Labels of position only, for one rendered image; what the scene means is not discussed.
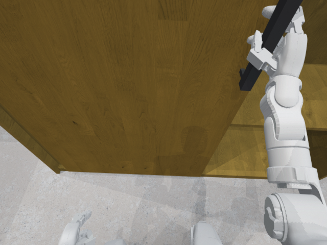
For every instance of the right robot hand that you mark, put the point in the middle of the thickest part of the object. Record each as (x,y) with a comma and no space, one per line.
(289,53)

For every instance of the handle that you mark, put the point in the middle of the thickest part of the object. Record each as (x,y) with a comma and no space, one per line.
(278,23)

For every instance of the robot right thigh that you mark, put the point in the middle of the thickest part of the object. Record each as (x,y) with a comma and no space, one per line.
(204,234)

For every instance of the robot right upper arm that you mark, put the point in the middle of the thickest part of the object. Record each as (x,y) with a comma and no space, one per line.
(296,219)

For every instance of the left robot hand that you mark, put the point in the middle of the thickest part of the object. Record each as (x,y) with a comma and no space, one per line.
(72,235)

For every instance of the right robot forearm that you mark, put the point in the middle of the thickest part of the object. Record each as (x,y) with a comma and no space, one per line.
(286,138)

